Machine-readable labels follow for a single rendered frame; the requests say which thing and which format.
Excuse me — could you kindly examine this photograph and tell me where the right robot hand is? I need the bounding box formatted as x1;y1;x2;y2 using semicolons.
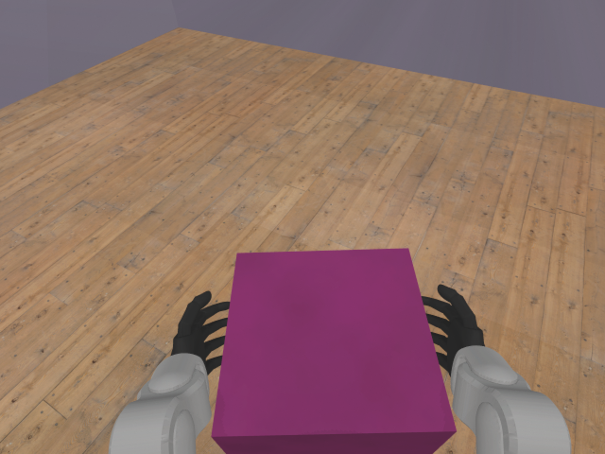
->
422;285;485;377

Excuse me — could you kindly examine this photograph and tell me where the carton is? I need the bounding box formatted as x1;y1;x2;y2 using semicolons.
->
211;248;457;454

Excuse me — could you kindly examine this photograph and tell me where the robot right forearm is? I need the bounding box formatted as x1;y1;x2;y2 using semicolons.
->
451;345;572;454

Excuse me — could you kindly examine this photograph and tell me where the robot left forearm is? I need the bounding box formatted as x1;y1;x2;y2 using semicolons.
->
109;353;212;454

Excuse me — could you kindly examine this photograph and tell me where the left robot hand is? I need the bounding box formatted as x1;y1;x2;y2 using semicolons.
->
171;290;230;375

